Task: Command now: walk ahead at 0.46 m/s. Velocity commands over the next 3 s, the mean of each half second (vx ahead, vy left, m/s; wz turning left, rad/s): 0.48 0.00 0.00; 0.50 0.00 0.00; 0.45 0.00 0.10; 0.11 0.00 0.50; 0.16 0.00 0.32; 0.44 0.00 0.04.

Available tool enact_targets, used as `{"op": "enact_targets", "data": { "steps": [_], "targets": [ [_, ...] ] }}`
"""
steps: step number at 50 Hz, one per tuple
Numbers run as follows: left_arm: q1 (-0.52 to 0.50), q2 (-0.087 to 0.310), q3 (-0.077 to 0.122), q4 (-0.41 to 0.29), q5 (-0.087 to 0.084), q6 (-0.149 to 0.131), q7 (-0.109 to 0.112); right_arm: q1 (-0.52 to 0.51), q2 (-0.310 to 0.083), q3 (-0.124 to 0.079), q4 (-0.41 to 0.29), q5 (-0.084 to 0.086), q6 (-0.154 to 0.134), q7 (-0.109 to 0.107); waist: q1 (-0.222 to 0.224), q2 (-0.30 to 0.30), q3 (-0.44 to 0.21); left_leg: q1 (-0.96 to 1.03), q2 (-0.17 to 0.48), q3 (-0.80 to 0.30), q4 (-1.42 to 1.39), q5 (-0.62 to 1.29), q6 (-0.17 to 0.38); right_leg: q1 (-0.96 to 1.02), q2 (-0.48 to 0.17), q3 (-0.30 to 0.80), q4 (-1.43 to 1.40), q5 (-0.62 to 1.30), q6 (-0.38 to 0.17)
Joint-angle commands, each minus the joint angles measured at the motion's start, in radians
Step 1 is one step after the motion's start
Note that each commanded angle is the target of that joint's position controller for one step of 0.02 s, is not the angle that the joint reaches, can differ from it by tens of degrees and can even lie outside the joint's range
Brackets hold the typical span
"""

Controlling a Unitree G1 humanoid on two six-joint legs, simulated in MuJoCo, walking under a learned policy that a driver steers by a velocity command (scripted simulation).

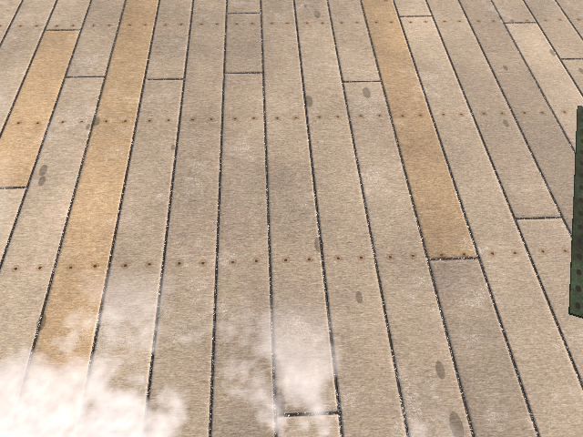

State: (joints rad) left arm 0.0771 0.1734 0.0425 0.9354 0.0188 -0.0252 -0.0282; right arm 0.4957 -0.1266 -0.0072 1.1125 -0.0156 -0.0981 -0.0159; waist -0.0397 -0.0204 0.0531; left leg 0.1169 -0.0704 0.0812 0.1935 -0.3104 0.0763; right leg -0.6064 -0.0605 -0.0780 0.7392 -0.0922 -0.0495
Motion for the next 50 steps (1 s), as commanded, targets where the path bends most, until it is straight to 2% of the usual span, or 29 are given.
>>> {"op": "enact_targets", "data": {
  "steps": [1, 4, 6, 7, 8, 9, 10, 11, 12, 13, 14, 18, 20, 21, 23, 28, 31, 33, 34, 35, 36, 37, 38, 39, 40, 41, 43, 46, 50],
  "targets": [
    [-0.116, 0.039, 0.005, -0.086, -0.002, -0.013, -0.001, 0.083, -0.138, -0.022, -0.007, -0.001, -0.01, -0.008, 0.0, 0.114, 0.124, -0.097, 0.272, -0.105, -0.053, 0.601, 0.113, 0.023, 0.036, -0.043, -0.112, 0.032, -0.024],
    [-0.031, 0.069, 0.022, -0.071, 0.0, -0.025, 0.011, 0.033, -0.166, -0.03, -0.016, -0.007, -0.013, -0.012, 0.059, 0.113, 0.056, -0.023, 0.29, -0.074, 0.1, 0.949, 0.096, 0.158, 0.088, -0.055, -0.155, -0.051, -0.08],
    [0.229, 0.101, 0.047, 0.016, 0.002, -0.04, 0.025, -0.001, -0.186, -0.036, -0.022, -0.007, -0.003, -0.01, 0.168, 0.094, -0.08, -0.052, 0.256, -0.041, 0.413, 1.022, 0.072, 0.433, 0.136, -0.065, -0.248, -0.055, -0.116],
    [0.385, 0.159, 0.068, 0.058, 0.024, -0.047, 0.034, -0.002, -0.168, -0.03, -0.04, 0.001, -0.002, -0.004, 0.221, 0.048, -0.168, -0.241, 0.218, -0.025, 0.67, 0.761, 0.059, 0.675, 0.002, 0.082, -0.278, -0.151, -0.154],
    [0.473, 0.258, 0.094, 0.06, 0.046, -0.047, 0.033, 0.106, -0.049, -0.009, -0.068, 0.044, 0.002, 0.012, 0.178, -0.173, -0.313, -0.602, 0.037, 0.016, 1.12, 0.076, 0.012, 0.951, -0.328, 0.619, -0.378, -0.351, -0.31],
    [0.377, 0.224, 0.086, 0.055, 0.01, -0.036, 0.019, 0.033, -0.142, -0.036, -0.072, 0.018, 0.004, 0.013, 0.157, -0.054, -0.29, -0.697, 0.02, -0.131, 1.222, -0.136, 0.035, 0.859, -0.328, 0.781, -0.515, -0.446, -0.303],
    [0.25, 0.184, 0.07, 0.036, -0.005, -0.036, 0.017, -0.064, -0.155, -0.044, -0.114, 0.01, 0.003, 0.017, 0.103, -0.042, -0.125, -0.75, 0.083, -0.137, 1.201, -0.052, 0.044, 0.698, -0.303, 0.613, -0.539, -0.491, -0.264],
    [0.19, 0.121, 0.052, 0.027, -0.006, -0.045, 0.012, -0.108, -0.149, -0.044, -0.126, 0.005, -0.002, 0.021, 0.08, 0.014, -0.046, -0.725, 0.12, -0.133, 1.136, 0.011, 0.046, 0.565, -0.267, 0.506, -0.581, -0.387, -0.231],
    [0.181, 0.081, 0.037, 0.035, -0.002, -0.055, 0.012, -0.123, -0.128, -0.046, -0.125, -0.004, 0.004, 0.022, 0.048, 0.039, -0.005, -0.673, 0.148, -0.136, 1.072, 0.039, 0.045, 0.481, -0.206, 0.398, -0.59, -0.251, -0.181],
    [0.189, 0.066, 0.03, 0.053, -0.006, -0.059, 0.021, -0.073, -0.095, -0.041, -0.119, -0.017, 0.019, 0.028, 0.012, -0.012, -0.01, -0.618, 0.16, -0.126, 1.024, 0.037, 0.028, 0.416, -0.192, 0.341, -0.609, -0.217, -0.174],
    [0.208, 0.048, 0.022, 0.063, -0.005, -0.067, 0.025, -0.07, -0.088, -0.042, -0.112, -0.022, 0.033, 0.033, 0.003, -0.001, -0.001, -0.585, 0.169, -0.123, 1.0, 0.049, 0.019, 0.379, -0.155, 0.291, -0.622, -0.167, -0.156],
    [0.298, 0.11, 0.027, 0.089, -0.003, -0.084, 0.029, -0.194, -0.098, -0.045, -0.167, -0.023, 0.057, 0.042, 0.005, -0.015, 0.046, -0.698, 0.195, -0.085, 0.873, 0.136, -0.024, 0.386, -0.144, 0.215, -0.664, -0.088, -0.178],
    [0.337, 0.115, 0.024, 0.089, -0.003, -0.084, 0.027, -0.283, -0.11, -0.047, -0.202, -0.019, 0.06, 0.045, 0.027, -0.024, 0.062, -0.768, 0.208, -0.075, 0.777, 0.202, -0.042, 0.428, -0.143, 0.197, -0.678, -0.051, -0.179],
    [0.377, 0.085, 0.016, 0.099, -0.008, -0.084, 0.027, -0.334, -0.121, -0.049, -0.213, -0.018, 0.059, 0.045, 0.046, -0.001, 0.08, -0.807, 0.201, -0.056, 0.751, 0.232, -0.044, 0.474, -0.115, 0.164, -0.667, 0.059, -0.156],
    [0.394, 0.102, 0.017, 0.098, -0.006, -0.084, 0.027, -0.401, -0.107, -0.043, -0.239, -0.011, 0.056, 0.046, 0.061, -0.031, 0.068, -0.797, 0.194, -0.044, 0.63, 0.286, -0.056, 0.505, -0.116, 0.149, -0.666, 0.067, -0.16],
    [0.472, 0.11, 0.014, 0.121, 0.0, -0.085, 0.036, -0.533, -0.1, -0.037, -0.288, -0.007, 0.047, 0.049, 0.101, -0.048, 0.069, -0.788, 0.151, -0.009, 0.455, 0.307, -0.036, 0.653, -0.14, 0.112, -0.615, 0.235, -0.158],
    [0.471, 0.125, 0.018, 0.13, 0.008, -0.081, 0.046, -0.552, -0.115, -0.043, -0.309, -0.008, 0.037, 0.047, 0.089, -0.054, 0.07, -0.752, 0.127, -0.002, 0.384, 0.222, 0.001, 0.733, -0.174, 0.104, -0.55, 0.374, -0.148],
    [0.432, 0.144, 0.024, 0.127, 0.011, -0.079, 0.05, -0.455, -0.133, -0.056, -0.285, -0.009, 0.028, 0.038, 0.035, -0.063, 0.02, -0.592, 0.074, 0.019, 0.338, 0.151, 0.036, 0.736, -0.17, 0.075, -0.424, 0.628, -0.122],
    [0.414, 0.154, 0.026, 0.126, 0.009, -0.074, 0.049, -0.324, -0.148, -0.067, -0.241, -0.011, 0.02, 0.031, -0.022, -0.053, -0.048, -0.44, 0.039, 0.034, 0.288, 0.161, 0.057, 0.72, -0.149, 0.055, -0.273, 0.707, -0.107],
    [0.402, 0.144, 0.023, 0.117, 0.004, -0.071, 0.047, -0.147, -0.183, -0.084, -0.182, -0.024, 0.01, 0.021, -0.089, -0.019, -0.149, -0.202, 0.062, 0.009, 0.26, 0.192, 0.084, 0.609, -0.104, 0.021, -0.064, 0.602, -0.086],
    [0.439, 0.073, 0.003, 0.08, -0.025, -0.07, 0.038, 0.009, -0.282, -0.109, -0.16, -0.054, 0.004, 0.01, -0.111, 0.125, -0.295, 0.103, 0.336, -0.323, 0.243, 0.087, 0.16, 0.322, -0.022, -0.025, 0.283, 0.195, -0.051],
    [0.515, 0.058, 0.008, 0.082, -0.045, -0.072, 0.029, 0.012, -0.323, -0.122, -0.152, -0.03, 0.017, 0.021, -0.071, 0.281, -0.398, 0.227, 0.508, -0.761, 0.085, 0.057, 0.265, 0.078, 0.146, 0.038, 0.568, -0.425, -0.033],
    [0.428, 0.12, 0.024, 0.073, -0.023, -0.066, 0.033, -0.116, -0.28, -0.111, -0.174, -0.009, 0.026, 0.027, -0.027, 0.125, -0.262, 0.107, 0.458, -0.651, 0.07, -0.005, 0.228, -0.01, 0.067, 0.131, 0.621, -0.347, -0.049],
    [0.339, 0.111, 0.022, 0.05, -0.014, -0.071, 0.029, -0.201, -0.209, -0.091, -0.188, -0.003, 0.021, 0.03, -0.013, 0.061, -0.134, -0.046, 0.422, -0.511, 0.045, 0.035, 0.2, -0.02, 0.03, 0.129, 0.582, -0.264, -0.051],
    [0.304, 0.094, 0.023, 0.048, -0.007, -0.073, 0.028, -0.221, -0.157, -0.073, -0.18, -0.008, 0.01, 0.035, 0.016, 0.019, -0.045, -0.172, 0.362, -0.395, 0.028, 0.236, 0.14, 0.029, -0.005, 0.137, 0.506, -0.212, -0.055],
    [0.308, 0.072, 0.022, 0.046, 0.007, -0.058, 0.022, -0.232, -0.126, -0.063, -0.165, -0.001, 0.006, 0.029, 0.052, 0.051, -0.041, -0.221, 0.309, -0.316, 0.001, 0.23, 0.105, 0.066, -0.024, 0.126, 0.452, -0.185, -0.049],
    [0.346, 0.058, 0.02, 0.058, 0.02, -0.031, 0.011, -0.193, -0.125, -0.059, -0.146, 0.001, -0.008, 0.021, 0.072, 0.093, -0.046, -0.265, 0.297, -0.277, -0.026, 0.295, 0.115, 0.114, -0.029, 0.109, 0.421, -0.168, -0.029],
    [0.253, 0.062, 0.022, 0.029, 0.02, -0.014, 0.002, -0.132, -0.165, -0.063, -0.124, 0.005, -0.019, 0.016, 0.075, 0.062, -0.005, -0.257, 0.278, -0.214, -0.062, 0.344, 0.123, 0.025, -0.046, 0.083, 0.354, -0.107, -0.002],
    [0.088, 0.068, 0.02, -0.028, 0.012, -0.01, -0.003, -0.045, -0.16, -0.054, -0.104, 0.006, -0.013, 0.015, 0.04, 0.081, 0.026, -0.194, 0.257, -0.168, -0.08, 0.421, 0.108, -0.083, -0.056, 0.053, 0.206, 0.012, 0.024]
  ]
}}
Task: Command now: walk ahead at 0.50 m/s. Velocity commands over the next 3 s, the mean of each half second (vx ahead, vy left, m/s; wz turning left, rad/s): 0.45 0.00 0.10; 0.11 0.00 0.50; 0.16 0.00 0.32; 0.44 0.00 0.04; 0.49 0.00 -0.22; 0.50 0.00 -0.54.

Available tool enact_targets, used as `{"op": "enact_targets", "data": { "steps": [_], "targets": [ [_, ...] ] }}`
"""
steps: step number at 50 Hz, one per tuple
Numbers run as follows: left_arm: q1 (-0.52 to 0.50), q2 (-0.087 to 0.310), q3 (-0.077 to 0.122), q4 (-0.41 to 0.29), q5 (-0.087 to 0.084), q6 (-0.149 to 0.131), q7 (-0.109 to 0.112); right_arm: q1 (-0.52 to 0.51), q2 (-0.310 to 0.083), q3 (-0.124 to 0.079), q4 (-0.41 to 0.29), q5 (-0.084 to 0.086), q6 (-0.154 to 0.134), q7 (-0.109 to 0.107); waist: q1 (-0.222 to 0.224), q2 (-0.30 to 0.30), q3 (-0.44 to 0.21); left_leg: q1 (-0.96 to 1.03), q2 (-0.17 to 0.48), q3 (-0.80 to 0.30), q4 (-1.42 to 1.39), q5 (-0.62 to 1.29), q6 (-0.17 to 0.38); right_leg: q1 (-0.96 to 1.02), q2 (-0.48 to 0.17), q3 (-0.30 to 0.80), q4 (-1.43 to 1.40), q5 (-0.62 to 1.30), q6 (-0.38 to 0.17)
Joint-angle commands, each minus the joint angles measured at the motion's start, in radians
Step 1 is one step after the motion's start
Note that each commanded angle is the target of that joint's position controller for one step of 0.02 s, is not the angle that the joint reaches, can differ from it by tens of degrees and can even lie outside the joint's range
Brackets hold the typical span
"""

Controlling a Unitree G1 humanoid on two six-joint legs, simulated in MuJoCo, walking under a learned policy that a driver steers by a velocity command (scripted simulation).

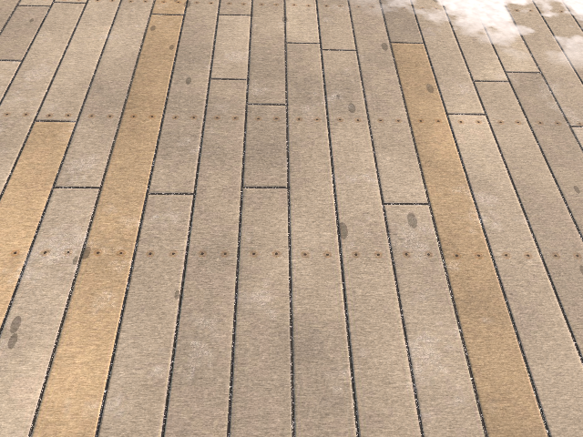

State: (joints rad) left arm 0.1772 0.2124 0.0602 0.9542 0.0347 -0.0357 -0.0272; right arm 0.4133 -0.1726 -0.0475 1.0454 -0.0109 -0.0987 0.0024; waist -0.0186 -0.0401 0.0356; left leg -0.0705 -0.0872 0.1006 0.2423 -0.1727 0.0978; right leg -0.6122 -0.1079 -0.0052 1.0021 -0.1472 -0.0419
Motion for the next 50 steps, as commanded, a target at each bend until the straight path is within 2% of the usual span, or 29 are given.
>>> {"op": "enact_targets", "data": {
  "steps": [1, 7, 10, 12, 13, 14, 15, 16, 17, 18, 19, 20, 21, 24, 26, 29, 33, 37, 38, 39, 40, 41, 42, 43, 44, 45, 46, 47, 50],
  "targets": [
    [-0.055, 0.032, 0.0, -0.06, -0.006, -0.001, -0.005, 0.052, -0.106, -0.011, -0.034, 0.002, -0.012, -0.004, 0.008, 0.091, 0.056, 0.004, 0.266, -0.176, -0.13, 0.307, 0.08, -0.085, -0.005, -0.028, -0.107, 0.093, 0.02],
    [-0.221, 0.016, -0.017, -0.116, -0.013, -0.011, -0.003, 0.149, -0.104, -0.003, 0.001, -0.006, -0.01, -0.015, -0.037, 0.108, 0.076, 0.142, 0.275, -0.133, -0.096, 0.471, 0.077, -0.065, 0.049, -0.082, -0.345, 0.142, -0.003],
    [-0.243, 0.028, -0.015, -0.137, -0.014, -0.023, -0.001, 0.147, -0.12, -0.007, 0.012, -0.015, -0.006, -0.023, -0.025, 0.116, 0.08, 0.214, 0.309, -0.13, -0.042, 0.58, 0.09, -0.03, 0.068, -0.086, -0.413, 0.069, -0.041],
    [-0.164, 0.046, -0.005, -0.117, -0.015, -0.032, 0.009, 0.11, -0.136, -0.011, 0.01, -0.017, -0.005, -0.027, 0.021, 0.122, 0.037, 0.223, 0.309, -0.106, 0.069, 0.827, 0.073, 0.108, 0.119, -0.109, -0.452, -0.009, -0.078],
    [-0.06, 0.062, 0.005, -0.085, -0.014, -0.037, 0.017, 0.097, -0.147, -0.014, 0.011, -0.019, -0.002, -0.027, 0.063, 0.125, -0.017, 0.22, 0.3, -0.098, 0.189, 0.917, 0.063, 0.226, 0.15, -0.117, -0.48, -0.03, -0.098],
    [0.105, 0.081, 0.018, -0.03, -0.008, -0.046, 0.025, 0.071, -0.151, -0.014, 0.005, -0.012, 0.002, -0.024, 0.135, 0.099, -0.099, 0.155, 0.267, -0.069, 0.373, 0.871, 0.045, 0.427, 0.158, -0.116, -0.548, 0.032, -0.123],
    [0.276, 0.154, 0.041, 0.005, 0.022, -0.054, 0.036, 0.068, -0.116, -0.002, -0.024, 0.003, 0.001, -0.018, 0.187, 0.027, -0.211, -0.074, 0.222, -0.055, 0.654, 0.543, 0.029, 0.708, -0.034, 0.092, -0.559, -0.033, -0.175],
    [0.312, 0.244, 0.062, 0.004, 0.033, -0.051, 0.031, 0.201, -0.004, 0.018, -0.037, 0.045, 0.006, -0.008, 0.12, -0.194, -0.329, -0.453, 0.025, -0.016, 1.047, -0.3, -0.012, 0.976, -0.348, 0.591, -0.652, -0.072, -0.324],
    [0.23, 0.195, 0.056, -0.01, -0.008, -0.036, 0.023, 0.125, -0.122, -0.012, -0.029, 0.017, 0.013, -0.014, 0.113, -0.024, -0.273, -0.532, 0.057, -0.153, 1.125, -0.301, 0.006, 0.867, -0.312, 0.631, -0.73, -0.184, -0.298],
    [0.105, 0.132, 0.035, -0.032, -0.019, -0.039, 0.022, 0.033, -0.121, -0.017, -0.059, 0.012, 0.012, -0.013, 0.07, 0.004, -0.103, -0.544, 0.102, -0.16, 1.089, -0.211, 0.005, 0.689, -0.285, 0.444, -0.758, -0.076, -0.257],
    [0.058, 0.074, 0.018, -0.035, -0.015, -0.051, 0.019, 0.004, -0.1, -0.015, -0.061, 0.009, 0.012, -0.015, 0.045, 0.045, -0.031, -0.5, 0.132, -0.157, 1.037, -0.163, 0.0, 0.567, -0.244, 0.316, -0.781, 0.14, -0.221],
    [0.063, 0.042, 0.007, -0.023, -0.015, -0.062, 0.024, 0.003, -0.088, -0.02, -0.052, -0.003, 0.024, -0.016, 0.021, 0.044, 0.003, -0.444, 0.146, -0.158, 0.997, -0.156, -0.008, 0.492, -0.197, 0.193, -0.773, 0.363, -0.177],
    [0.074, 0.022, 0.0, -0.008, -0.02, -0.067, 0.033, 0.039, -0.065, -0.019, -0.05, -0.014, 0.043, -0.011, -0.011, 0.009, -0.01, -0.383, 0.155, -0.149, 0.959, -0.151, -0.021, 0.445, -0.17, 0.104, -0.772, 0.463, -0.146],
    [0.107, 0.065, 0.003, -0.005, -0.023, -0.084, 0.043, 0.033, -0.048, -0.027, -0.061, -0.018, 0.076, -0.004, -0.04, -0.016, -0.032, -0.389, 0.127, -0.115, 0.931, -0.121, -0.041, 0.438, -0.155, -0.017, -0.741, 0.729, -0.141],
    [0.114, 0.082, 0.004, -0.011, -0.022, -0.078, 0.051, -0.029, -0.049, -0.027, -0.09, -0.017, 0.087, 0.0, -0.037, -0.04, -0.027, -0.436, 0.133, -0.092, 0.852, -0.056, -0.053, 0.446, -0.137, -0.082, -0.74, 0.728, -0.131],
    [0.121, 0.077, -0.002, -0.015, -0.024, -0.061, 0.064, -0.138, -0.038, -0.016, -0.139, -0.016, 0.093, 0.01, -0.019, -0.066, -0.019, -0.43, 0.134, -0.048, 0.659, 0.042, -0.061, 0.452, -0.109, -0.16, -0.724, 0.703, -0.116],
    [0.161, 0.107, 0.006, -0.011, -0.025, -0.042, 0.073, -0.215, -0.044, -0.008, -0.183, -0.02, 0.098, 0.016, 0.016, -0.062, -0.042, -0.385, 0.117, -0.002, 0.504, 0.073, -0.045, 0.521, -0.142, -0.191, -0.667, 0.689, -0.127],
    [0.161, 0.131, 0.023, -0.019, -0.019, -0.013, 0.078, -0.222, -0.075, -0.019, -0.212, -0.026, 0.1, 0.018, 0.021, -0.07, -0.036, -0.353, 0.098, 0.011, 0.423, -0.082, -0.004, 0.57, -0.194, -0.179, -0.543, 0.668, -0.126],
    [0.158, 0.138, 0.027, -0.023, -0.019, -0.006, 0.079, -0.204, -0.081, -0.023, -0.213, -0.026, 0.096, 0.016, 0.015, -0.062, -0.045, -0.324, 0.085, 0.013, 0.384, -0.108, 0.01, 0.573, -0.198, -0.18, -0.474, 0.671, -0.116],
    [0.152, 0.146, 0.032, -0.028, -0.02, 0.003, 0.078, -0.154, -0.084, -0.028, -0.205, -0.028, 0.087, 0.013, -0.016, -0.023, -0.072, -0.246, 0.072, 0.01, 0.298, -0.051, 0.028, 0.551, -0.183, -0.2, -0.351, 0.643, -0.088],
    [0.172, 0.16, 0.038, -0.04, -0.02, 0.008, 0.075, -0.085, -0.145, -0.046, -0.198, -0.031, 0.072, 0.004, -0.053, 0.09, -0.131, -0.103, 0.134, -0.109, 0.21, 0.244, 0.075, 0.46, -0.126, -0.231, -0.141, 0.483, -0.027],
    [0.192, 0.09, 0.023, -0.103, -0.028, 0.015, 0.065, -0.074, -0.285, -0.082, -0.218, -0.027, 0.072, -0.008, -0.024, 0.31, -0.197, 0.1, 0.428, -0.488, 0.201, 0.777, 0.242, 0.154, 0.06, -0.258, 0.174, -0.294, 0.041],
    [0.14, 0.086, 0.018, -0.121, -0.014, 0.033, 0.065, -0.02, -0.288, -0.09, -0.21, 0.012, 0.089, -0.01, -0.065, 0.228, -0.278, 0.086, 0.496, -0.614, 0.142, 0.741, 0.35, 0.089, 0.128, -0.05, 0.305, -0.547, 0.058],
    [0.104, 0.085, 0.017, -0.129, -0.018, 0.042, 0.064, -0.067, -0.263, -0.085, -0.219, 0.013, 0.101, -0.012, -0.047, 0.131, -0.19, 0.011, 0.463, -0.54, 0.116, 0.577, 0.338, 0.049, 0.088, 0.002, 0.337, -0.49, 0.065],
    [0.062, 0.08, 0.017, -0.136, -0.022, 0.04, 0.064, -0.133, -0.214, -0.07, -0.227, 0.006, 0.111, -0.019, -0.025, 0.086, -0.09, -0.084, 0.405, -0.48, 0.081, 0.428, 0.289, 0.027, 0.071, 0.016, 0.291, -0.409, 0.064],
    [0.044, 0.094, 0.023, -0.142, -0.018, 0.038, 0.068, -0.182, -0.182, -0.059, -0.237, 0.005, 0.119, -0.025, 0.0, 0.073, -0.04, -0.14, 0.343, -0.427, 0.058, 0.331, 0.23, 0.034, 0.056, 0.023, 0.216, -0.34, 0.064],
    [0.063, 0.106, 0.026, -0.14, -0.002, 0.045, 0.067, -0.22, -0.158, -0.052, -0.249, 0.01, 0.124, -0.026, 0.024, 0.074, -0.042, -0.17, 0.296, -0.385, 0.036, 0.242, 0.192, 0.063, 0.053, 0.024, 0.174, -0.29, 0.062],
    [0.085, 0.098, 0.025, -0.137, 0.006, 0.055, 0.067, -0.21, -0.159, -0.05, -0.254, 0.001, 0.119, -0.023, 0.025, 0.113, -0.055, -0.184, 0.286, -0.384, 0.049, 0.325, 0.195, 0.092, 0.07, 0.015, 0.171, -0.287, 0.063],
    [0.087, 0.078, 0.019, -0.149, -0.008, 0.071, 0.065, -0.201, -0.2, -0.061, -0.258, -0.006, 0.106, -0.013, 0.029, 0.093, -0.107, -0.149, 0.247, -0.377, 0.057, 0.284, 0.17, 0.106, 0.084, 0.026, 0.071, -0.267, 0.076]
  ]
}}
Over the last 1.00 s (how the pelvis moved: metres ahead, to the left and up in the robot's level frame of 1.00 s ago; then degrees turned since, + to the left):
0.55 0.04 0.01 1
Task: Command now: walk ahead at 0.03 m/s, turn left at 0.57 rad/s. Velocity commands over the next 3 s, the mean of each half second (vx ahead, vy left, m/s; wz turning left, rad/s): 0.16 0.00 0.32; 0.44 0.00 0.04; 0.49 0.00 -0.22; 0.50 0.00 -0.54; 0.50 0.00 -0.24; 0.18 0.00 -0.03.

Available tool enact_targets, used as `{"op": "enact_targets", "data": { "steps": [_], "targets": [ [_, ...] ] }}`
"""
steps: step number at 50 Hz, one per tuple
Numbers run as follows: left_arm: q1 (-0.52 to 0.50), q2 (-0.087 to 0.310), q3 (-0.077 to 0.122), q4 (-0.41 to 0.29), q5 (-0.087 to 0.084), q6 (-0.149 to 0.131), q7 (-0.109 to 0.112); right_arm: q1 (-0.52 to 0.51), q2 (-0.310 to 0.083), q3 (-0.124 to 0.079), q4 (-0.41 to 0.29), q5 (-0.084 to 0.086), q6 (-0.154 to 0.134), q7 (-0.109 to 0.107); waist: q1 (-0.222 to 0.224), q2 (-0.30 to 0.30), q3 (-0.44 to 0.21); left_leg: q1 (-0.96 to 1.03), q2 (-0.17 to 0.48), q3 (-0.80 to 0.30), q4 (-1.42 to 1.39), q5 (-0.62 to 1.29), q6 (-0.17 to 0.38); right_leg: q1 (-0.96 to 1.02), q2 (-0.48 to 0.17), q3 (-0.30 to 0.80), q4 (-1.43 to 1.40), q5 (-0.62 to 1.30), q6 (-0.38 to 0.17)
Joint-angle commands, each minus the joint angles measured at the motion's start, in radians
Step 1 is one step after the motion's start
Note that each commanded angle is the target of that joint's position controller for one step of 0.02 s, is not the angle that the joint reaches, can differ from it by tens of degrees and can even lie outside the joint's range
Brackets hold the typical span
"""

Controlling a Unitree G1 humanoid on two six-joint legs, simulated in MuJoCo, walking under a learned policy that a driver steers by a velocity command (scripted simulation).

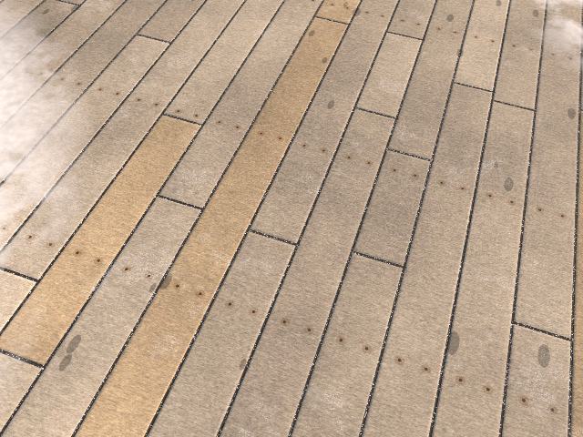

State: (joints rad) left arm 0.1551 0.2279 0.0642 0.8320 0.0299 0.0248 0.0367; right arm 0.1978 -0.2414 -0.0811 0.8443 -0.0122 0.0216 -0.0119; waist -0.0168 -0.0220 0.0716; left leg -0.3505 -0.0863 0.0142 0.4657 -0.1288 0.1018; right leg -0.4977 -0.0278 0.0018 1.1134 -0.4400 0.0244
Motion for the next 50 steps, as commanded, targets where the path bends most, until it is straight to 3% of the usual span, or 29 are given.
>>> {"op": "enact_targets", "data": {
  "steps": [1, 5, 9, 10, 12, 14, 15, 16, 17, 18, 20, 21, 23, 27, 32, 35, 36, 37, 38, 39, 40, 41, 42, 44, 47, 50],
  "targets": [
    [0.091, 0.066, 0.014, -0.038, -0.005, 0.013, 0.001, 0.028, -0.144, -0.031, -0.057, -0.006, -0.014, 0.003, 0.018, 0.085, -0.147, 0.143, 0.244, -0.31, -0.173, 0.194, 0.16, -0.016, 0.008, 0.023, -0.075, 0.027, 0.014],
    [0.039, 0.081, 0.014, -0.072, -0.009, 0.021, 0.0, 0.037, -0.16, -0.037, -0.071, -0.008, 0.0, 0.008, -0.007, 0.133, -0.141, 0.142, 0.235, -0.386, -0.229, -0.137, 0.14, -0.012, 0.019, 0.035, -0.183, 0.032, 0.017],
    [0.054, 0.077, 0.008, -0.077, -0.017, 0.013, 0.0, 0.028, -0.153, -0.034, -0.076, -0.018, 0.006, 0.012, -0.014, 0.151, -0.14, 0.104, 0.232, -0.401, -0.238, -0.181, 0.123, 0.095, 0.04, 0.016, -0.297, 0.008, -0.008],
    [0.08, 0.079, 0.006, -0.075, -0.016, 0.008, -0.003, 0.035, -0.153, -0.034, -0.072, -0.018, 0.008, 0.014, -0.009, 0.155, -0.164, 0.092, 0.228, -0.407, -0.247, -0.264, 0.12, 0.148, 0.05, 0.002, -0.336, -0.015, -0.019],
    [0.145, 0.079, 0.004, -0.065, -0.015, -0.001, -0.01, 0.026, -0.154, -0.034, -0.067, -0.014, 0.019, 0.015, 0.021, 0.17, -0.157, 0.007, 0.214, -0.423, -0.276, -0.448, 0.101, 0.287, 0.083, -0.04, -0.467, -0.048, -0.054],
    [0.26, 0.063, -0.002, -0.026, -0.007, -0.014, -0.007, -0.019, -0.12, -0.025, -0.075, 0.001, 0.028, 0.005, 0.09, 0.127, -0.082, -0.163, 0.135, -0.378, -0.237, -0.55, 0.023, 0.489, 0.088, -0.061, -0.759, 0.041, -0.11],
    [0.288, 0.111, 0.002, -0.021, 0.005, -0.027, 0.003, -0.008, -0.054, -0.008, -0.083, 0.01, 0.023, -0.001, 0.09, -0.077, -0.06, -0.272, 0.048, -0.283, 0.011, -0.553, -0.029, 0.539, -0.093, 0.17, -0.923, -0.155, -0.14],
    [0.256, 0.224, 0.026, -0.039, 0.009, -0.035, 0.003, -0.02, -0.023, 0.002, -0.11, 0.017, 0.002, 0.001, 0.077, -0.26, -0.03, -0.419, -0.106, -0.103, 0.269, -0.402, -0.05, 0.504, -0.368, 0.579, -1.071, -0.4, -0.223],
    [0.204, 0.226, 0.036, -0.021, 0.016, -0.04, 0.0, -0.066, -0.109, -0.016, -0.113, -0.019, -0.013, 0.005, 0.045, -0.116, 0.079, -0.414, -0.019, -0.204, 0.37, -0.257, -0.049, 0.327, -0.375, 0.594, -1.096, -0.418, -0.258],
    [0.121, 0.182, 0.024, -0.032, 0.002, -0.051, -0.003, -0.013, -0.121, -0.023, -0.09, -0.017, -0.022, 0.024, -0.025, -0.077, 0.073, -0.355, -0.012, -0.214, 0.436, -0.166, -0.051, 0.3, -0.302, 0.488, -1.079, -0.318, -0.22],
    [0.087, 0.153, 0.02, -0.035, -0.014, -0.073, -0.015, 0.068, -0.131, -0.028, -0.04, -0.033, -0.029, 0.047, -0.046, -0.082, 0.016, -0.323, -0.009, -0.15, 0.544, -0.104, -0.068, 0.348, -0.203, 0.305, -1.048, -0.144, -0.169],
    [0.11, 0.137, 0.017, -0.026, -0.018, -0.081, -0.019, 0.074, -0.12, -0.025, -0.03, -0.041, -0.03, 0.053, -0.034, -0.083, 0.004, -0.325, 0.003, -0.124, 0.581, -0.092, -0.074, 0.358, -0.181, 0.259, -1.041, -0.117, -0.168],
    [0.192, 0.121, 0.016, 0.011, -0.018, -0.094, -0.029, 0.002, -0.084, -0.012, -0.054, -0.037, -0.032, 0.061, 0.003, -0.088, 0.026, -0.392, 0.044, -0.091, 0.57, -0.061, -0.087, 0.41, -0.181, 0.239, -1.042, -0.08, -0.189],
    [0.314, 0.126, 0.022, 0.06, -0.016, -0.107, -0.032, -0.142, -0.061, 0.007, -0.089, -0.032, -0.039, 0.06, 0.081, -0.092, 0.035, -0.43, 0.116, -0.004, 0.387, -0.033, -0.128, 0.528, -0.189, 0.202, -1.038, 0.083, -0.216],
    [0.361, 0.143, 0.023, 0.092, -0.008, -0.111, -0.034, -0.233, -0.045, 0.023, -0.122, -0.02, -0.053, 0.065, 0.115, -0.121, 0.048, -0.261, 0.109, 0.063, 0.154, -0.079, -0.103, 0.495, -0.191, 0.137, -0.981, 0.276, -0.217],
    [0.338, 0.163, 0.027, 0.098, -0.009, -0.108, -0.037, -0.181, -0.061, 0.02, -0.12, -0.018, -0.064, 0.055, 0.072, -0.13, 0.024, -0.089, 0.079, 0.088, 0.076, -0.124, -0.052, 0.455, -0.22, 0.129, -0.9, 0.473, -0.207],
    [0.31, 0.167, 0.027, 0.097, -0.014, -0.105, -0.037, -0.101, -0.064, 0.015, -0.096, -0.018, -0.071, 0.048, 0.022, -0.112, -0.002, 0.034, 0.057, 0.094, 0.016, -0.092, -0.034, 0.424, -0.211, 0.107, -0.828, 0.577, -0.191],
    [0.296, 0.153, 0.022, 0.098, -0.02, -0.104, -0.038, 0.036, -0.087, 0.003, -0.046, -0.025, -0.082, 0.037, -0.041, -0.052, -0.074, 0.238, 0.041, 0.085, -0.038, -0.057, -0.013, 0.366, -0.163, 0.049, -0.664, 0.682, -0.166],
    [0.264, 0.124, 0.009, 0.072, -0.024, -0.105, -0.04, 0.212, -0.154, -0.017, -0.006, -0.043, -0.095, 0.021, -0.12, 0.049, -0.2, 0.481, 0.188, -0.085, -0.074, -0.175, 0.028, 0.22, -0.102, -0.015, -0.412, 0.557, -0.132],
    [0.298, 0.007, -0.02, 0.023, -0.039, -0.108, -0.047, 0.319, -0.274, -0.04, 0.009, -0.053, -0.097, 0.012, -0.117, 0.311, -0.294, 0.707, 0.481, -0.538, -0.199, -0.39, 0.114, -0.106, 0.044, -0.098, -0.077, 0.03, -0.083],
    [0.274, 0.117, 0.01, 0.039, -0.016, -0.101, -0.038, 0.29, -0.252, -0.037, 0.017, -0.022, -0.089, 0.013, -0.105, 0.218, -0.258, 0.598, 0.507, -0.676, -0.257, -0.404, 0.152, -0.18, 0.044, 0.017, 0.068, -0.065, -0.105],
    [0.225, 0.122, 0.015, 0.03, -0.016, -0.101, -0.046, 0.181, -0.188, -0.017, -0.002, -0.017, -0.086, 0.019, -0.054, 0.135, -0.133, 0.494, 0.455, -0.522, -0.244, -0.372, 0.134, -0.206, -0.021, 0.048, 0.098, 0.022, -0.123],
    [0.197, 0.101, 0.008, 0.03, -0.017, -0.107, -0.056, 0.115, -0.128, 0.0, -0.011, -0.015, -0.091, 0.025, -0.031, 0.094, -0.074, 0.384, 0.399, -0.409, -0.272, -0.263, 0.113, -0.178, -0.051, 0.045, 0.058, 0.101, -0.122],
    [0.209, 0.078, 0.006, 0.044, 0.002, -0.091, -0.068, 0.075, -0.085, 0.016, -0.005, -0.007, -0.102, 0.021, 0.017, 0.11, -0.042, 0.287, 0.314, -0.268, -0.318, -0.125, 0.077, -0.115, -0.084, 0.023, -0.012, 0.164, -0.1],
    [0.184, 0.067, 0.006, 0.041, 0.009, -0.069, -0.082, 0.128, -0.089, 0.019, 0.033, 0.001, -0.123, 0.018, 0.037, 0.101, -0.026, 0.274, 0.292, -0.179, -0.337, 0.104, 0.095, -0.127, -0.084, -0.005, -0.044, 0.211, -0.07],
    [0.061, 0.06, 0.002, 0.002, 0.011, -0.064, -0.086, 0.18, -0.09, 0.021, 0.064, 0.005, -0.126, 0.017, 0.022, 0.086, 0.005, 0.292, 0.282, -0.128, -0.36, 0.178, 0.109, -0.21, -0.096, -0.027, -0.132, 0.296, -0.041]
  ]
}}
Over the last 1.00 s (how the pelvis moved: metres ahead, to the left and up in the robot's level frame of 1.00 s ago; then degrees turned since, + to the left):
0.34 -0.02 -0.01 20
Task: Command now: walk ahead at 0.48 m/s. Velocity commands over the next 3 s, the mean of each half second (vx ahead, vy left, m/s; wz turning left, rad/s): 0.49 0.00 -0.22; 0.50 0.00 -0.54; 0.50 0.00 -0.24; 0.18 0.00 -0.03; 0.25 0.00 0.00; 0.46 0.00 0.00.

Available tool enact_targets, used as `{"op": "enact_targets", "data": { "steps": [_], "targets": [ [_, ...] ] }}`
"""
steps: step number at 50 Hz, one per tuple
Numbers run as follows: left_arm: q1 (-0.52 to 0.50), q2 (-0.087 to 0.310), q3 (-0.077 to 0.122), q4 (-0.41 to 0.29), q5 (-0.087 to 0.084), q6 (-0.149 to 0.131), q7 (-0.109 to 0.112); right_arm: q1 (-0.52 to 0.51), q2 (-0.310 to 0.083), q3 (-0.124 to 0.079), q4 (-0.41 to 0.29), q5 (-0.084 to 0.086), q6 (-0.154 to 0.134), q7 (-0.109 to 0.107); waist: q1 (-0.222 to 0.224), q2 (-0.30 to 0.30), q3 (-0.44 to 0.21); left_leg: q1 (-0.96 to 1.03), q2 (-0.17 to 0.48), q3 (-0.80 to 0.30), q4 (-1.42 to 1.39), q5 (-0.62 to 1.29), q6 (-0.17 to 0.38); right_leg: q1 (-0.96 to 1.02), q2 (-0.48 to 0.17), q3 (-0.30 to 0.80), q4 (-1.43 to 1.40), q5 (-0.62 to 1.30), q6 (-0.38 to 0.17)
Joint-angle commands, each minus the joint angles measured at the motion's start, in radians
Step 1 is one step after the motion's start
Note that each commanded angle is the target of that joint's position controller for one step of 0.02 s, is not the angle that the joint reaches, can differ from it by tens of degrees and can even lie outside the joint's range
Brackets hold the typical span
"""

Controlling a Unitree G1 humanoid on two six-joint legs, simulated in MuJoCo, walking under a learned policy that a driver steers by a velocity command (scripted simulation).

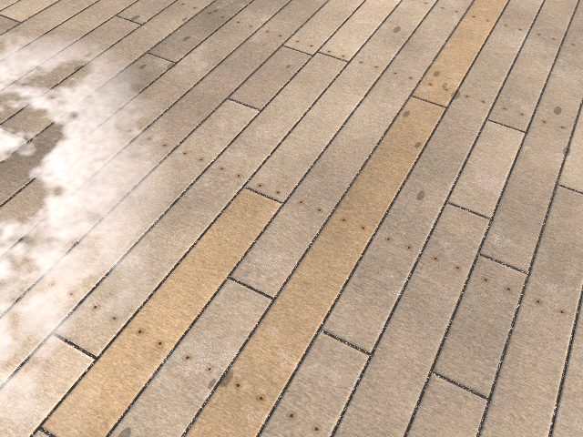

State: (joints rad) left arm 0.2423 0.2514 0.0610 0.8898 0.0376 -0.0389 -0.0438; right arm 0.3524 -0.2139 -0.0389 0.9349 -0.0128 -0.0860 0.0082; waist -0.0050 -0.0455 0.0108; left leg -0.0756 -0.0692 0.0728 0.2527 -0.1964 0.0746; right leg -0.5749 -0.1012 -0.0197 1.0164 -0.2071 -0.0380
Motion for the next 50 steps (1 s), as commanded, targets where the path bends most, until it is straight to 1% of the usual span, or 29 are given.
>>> {"op": "enact_targets", "data": {
  "steps": [1, 5, 9, 11, 13, 14, 15, 16, 17, 18, 19, 20, 21, 23, 24, 27, 30, 35, 38, 39, 40, 41, 42, 43, 44, 45, 46, 48, 50],
  "targets": [
    [-0.071, 0.033, 0.002, -0.072, 0.002, 0.0, -0.006, 0.037, -0.113, -0.018, -0.018, 0.005, -0.018, -0.003, 0.004, 0.11, 0.076, 0.019, 0.256, -0.168, -0.147, 0.278, 0.135, -0.141, -0.02, -0.013, -0.088, 0.093, 0.027],
    [-0.22, 0.015, -0.015, -0.122, -0.008, -0.004, -0.007, 0.083, -0.124, -0.016, 0.011, 0.004, -0.02, -0.004, -0.026, 0.11, 0.094, 0.023, 0.241, -0.113, -0.143, 0.387, 0.119, -0.064, 0.018, -0.054, -0.312, 0.202, 0.019],
    [-0.256, 0.032, -0.016, -0.141, -0.012, -0.009, 0.0, 0.102, -0.146, -0.019, 0.04, -0.005, -0.017, -0.016, -0.02, 0.115, 0.098, 0.138, 0.29, -0.072, -0.109, 0.505, 0.098, -0.006, 0.051, -0.066, -0.424, 0.175, -0.042],
    [-0.196, 0.05, -0.006, -0.123, -0.011, -0.012, 0.008, 0.085, -0.156, -0.02, 0.048, -0.013, -0.015, -0.024, 0.014, 0.119, 0.055, 0.196, 0.293, -0.023, 0.012, 0.789, 0.076, 0.092, 0.109, -0.092, -0.44, 0.093, -0.085],
    [0.045, 0.08, 0.015, -0.043, -0.003, -0.021, 0.018, 0.071, -0.172, -0.024, 0.05, -0.02, 0.002, -0.029, 0.116, 0.104, -0.078, 0.175, 0.261, 0.038, 0.352, 0.908, 0.044, 0.358, 0.18, -0.116, -0.517, 0.068, -0.134],
    [0.199, 0.141, 0.036, -0.003, 0.017, -0.026, 0.027, 0.08, -0.157, -0.017, 0.029, -0.014, 0.004, -0.03, 0.165, 0.06, -0.172, -0.024, 0.235, 0.058, 0.622, 0.651, 0.024, 0.612, 0.055, 0.045, -0.52, 0.015, -0.182],
    [0.26, 0.261, 0.068, 0.003, 0.022, -0.023, 0.032, 0.184, -0.058, 0.002, -0.003, 0.019, 0.0, -0.01, 0.111, -0.19, -0.295, -0.422, 0.04, 0.069, 1.048, -0.043, -0.029, 0.911, -0.244, 0.59, -0.603, -0.066, -0.354],
    [0.198, 0.226, 0.062, 0.001, -0.023, -0.012, 0.022, 0.11, -0.134, -0.017, -0.01, -0.007, -0.008, -0.008, 0.101, -0.081, -0.295, -0.554, 0.021, -0.101, 1.142, -0.28, -0.014, 0.892, -0.248, 0.774, -0.732, -0.079, -0.351],
    [0.094, 0.197, 0.054, -0.014, -0.032, -0.009, 0.023, 0.0, -0.146, -0.021, -0.05, -0.007, -0.017, -0.004, 0.068, -0.035, -0.129, -0.617, 0.088, -0.123, 1.126, -0.182, -0.006, 0.745, -0.216, 0.599, -0.741, -0.082, -0.313],
    [0.045, 0.142, 0.04, -0.022, -0.029, -0.011, 0.022, -0.041, -0.14, -0.017, -0.062, -0.006, -0.028, -0.002, 0.047, 0.04, -0.053, -0.587, 0.127, -0.118, 1.051, -0.106, -0.008, 0.608, -0.18, 0.498, -0.769, 0.02, -0.281],
    [0.032, 0.119, 0.033, -0.018, -0.028, -0.018, 0.024, -0.059, -0.128, -0.017, -0.065, -0.015, -0.022, -0.003, 0.02, 0.063, 0.0, -0.538, 0.151, -0.12, 0.988, -0.088, -0.016, 0.511, -0.128, 0.413, -0.773, 0.173, -0.248],
    [0.019, 0.109, 0.029, -0.013, -0.037, -0.019, 0.029, -0.027, -0.11, -0.012, -0.069, -0.027, -0.004, -0.003, -0.018, 0.044, -0.006, -0.477, 0.163, -0.119, 0.941, -0.085, -0.035, 0.434, -0.098, 0.361, -0.799, 0.182, -0.236],
    [0.022, 0.112, 0.029, -0.012, -0.038, -0.026, 0.029, -0.023, -0.104, -0.011, -0.071, -0.035, 0.013, -0.001, -0.028, 0.023, -0.009, -0.439, 0.169, -0.117, 0.906, -0.097, -0.052, 0.389, -0.083, 0.341, -0.81, 0.212, -0.242],
    [0.059, 0.113, 0.029, -0.001, -0.041, -0.039, 0.031, -0.057, -0.098, -0.01, -0.087, -0.039, 0.034, 0.003, -0.029, 0.026, 0.005, -0.449, 0.17, -0.097, 0.847, -0.078, -0.077, 0.361, -0.041, 0.284, -0.82, 0.278, -0.237],
    [0.068, 0.139, 0.036, -0.003, -0.04, -0.038, 0.033, -0.084, -0.092, -0.009, -0.104, -0.037, 0.039, 0.005, -0.028, 0.007, 0.003, -0.469, 0.17, -0.087, 0.798, -0.045, -0.091, 0.355, -0.035, 0.28, -0.836, 0.229, -0.239],
    [0.133, 0.141, 0.038, 0.002, -0.039, -0.033, 0.033, -0.234, -0.105, -0.01, -0.158, -0.033, 0.045, 0.007, 0.019, 0.009, 0.044, -0.558, 0.174, -0.08, 0.65, 0.077, -0.124, 0.383, -0.02, 0.298, -0.862, 0.187, -0.221],
    [0.186, 0.146, 0.041, 0.002, -0.039, -0.028, 0.035, -0.33, -0.102, -0.006, -0.194, -0.026, 0.044, 0.011, 0.06, -0.006, 0.038, -0.588, 0.157, -0.088, 0.529, 0.168, -0.134, 0.456, -0.013, 0.311, -0.841, 0.203, -0.2],
    [0.246, 0.156, 0.043, -0.003, -0.023, -0.021, 0.047, -0.458, -0.109, 0.004, -0.258, -0.016, 0.031, 0.017, 0.103, -0.025, 0.04, -0.581, 0.109, -0.086, 0.388, 0.161, -0.122, 0.563, -0.025, 0.35, -0.75, 0.355, -0.19],
    [0.196, 0.183, 0.051, -0.029, -0.018, -0.02, 0.058, -0.395, -0.141, -0.002, -0.262, -0.011, 0.017, 0.013, 0.053, -0.046, 0.027, -0.416, 0.081, -0.1, 0.281, 0.088, -0.09, 0.545, -0.035, 0.386, -0.675, 0.437, -0.146],
    [0.164, 0.196, 0.054, -0.041, -0.018, -0.022, 0.057, -0.318, -0.16, -0.009, -0.241, -0.009, 0.01, 0.007, 0.016, -0.047, 0.0, -0.291, 0.057, -0.09, 0.253, 0.047, -0.075, 0.511, -0.023, 0.387, -0.616, 0.509, -0.126],
    [0.142, 0.201, 0.055, -0.048, -0.023, -0.027, 0.05, -0.191, -0.185, -0.021, -0.206, -0.011, -0.001, -0.005, -0.045, -0.01, -0.062, -0.116, 0.047, -0.082, 0.191, 0.058, -0.052, 0.474, 0.023, 0.36, -0.473, 0.551, -0.104],
    [0.139, 0.161, 0.044, -0.066, -0.036, -0.036, 0.039, -0.046, -0.246, -0.038, -0.188, -0.029, -0.013, -0.021, -0.104, 0.078, -0.182, 0.109, 0.188, -0.214, 0.159, -0.043, -0.007, 0.371, 0.094, 0.298, -0.237, 0.419, -0.078],
    [0.205, 0.053, 0.02, -0.103, -0.069, -0.038, 0.038, 0.028, -0.33, -0.056, -0.2, -0.056, -0.007, -0.034, -0.088, 0.266, -0.302, 0.373, 0.463, -0.586, 0.097, -0.199, 0.06, 0.086, 0.223, 0.173, 0.053, -0.13, -0.042],
    [0.269, 0.106, 0.024, -0.106, -0.047, -0.027, 0.044, -0.014, -0.33, -0.063, -0.195, -0.042, 0.011, -0.028, -0.028, 0.342, -0.318, 0.337, 0.538, -0.855, 0.017, -0.262, 0.129, -0.048, 0.21, 0.13, 0.192, -0.347, -0.049],
    [0.222, 0.145, 0.031, -0.079, -0.025, -0.011, 0.047, -0.085, -0.218, -0.041, -0.215, -0.032, 0.018, -0.023, -0.013, 0.163, -0.168, 0.203, 0.492, -0.721, 0.015, -0.323, 0.114, -0.077, 0.134, 0.137, 0.245, -0.251, -0.053],
    [0.152, 0.133, 0.028, -0.084, -0.018, -0.008, 0.035, -0.129, -0.152, -0.025, -0.216, -0.024, 0.016, -0.019, -0.015, 0.08, -0.065, 0.078, 0.427, -0.547, -0.007, -0.229, 0.093, -0.06, 0.103, 0.123, 0.207, -0.171, -0.044],
    [0.114, 0.113, 0.027, -0.088, -0.009, -0.005, 0.026, -0.116, -0.126, -0.014, -0.205, -0.027, 0.012, -0.016, -0.014, 0.087, -0.007, 0.004, 0.369, -0.399, -0.013, -0.017, 0.05, -0.026, 0.073, 0.125, 0.161, -0.132, -0.039],
    [0.122, 0.103, 0.025, -0.097, 0.001, 0.021, 0.006, -0.108, -0.144, -0.018, -0.184, -0.017, 0.0, -0.02, 0.014, 0.18, -0.019, -0.04, 0.335, -0.293, -0.05, 0.074, 0.054, -0.001, 0.056, 0.094, 0.148, -0.107, -0.017],
    [0.074, 0.096, 0.022, -0.121, -0.004, 0.034, -0.006, -0.079, -0.141, -0.02, -0.167, -0.006, -0.019, -0.011, 0.017, 0.156, -0.013, -0.028, 0.337, -0.221, -0.062, 0.219, 0.07, -0.04, 0.051, 0.088, 0.147, -0.077, -0.009]
  ]
}}
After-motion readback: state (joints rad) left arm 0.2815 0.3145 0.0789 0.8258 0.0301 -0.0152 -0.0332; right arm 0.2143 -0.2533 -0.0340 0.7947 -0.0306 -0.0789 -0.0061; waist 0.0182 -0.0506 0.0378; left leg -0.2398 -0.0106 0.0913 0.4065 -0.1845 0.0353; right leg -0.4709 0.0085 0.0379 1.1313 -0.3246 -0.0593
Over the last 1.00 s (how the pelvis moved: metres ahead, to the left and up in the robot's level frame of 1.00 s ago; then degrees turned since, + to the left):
0.22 0.06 0.01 9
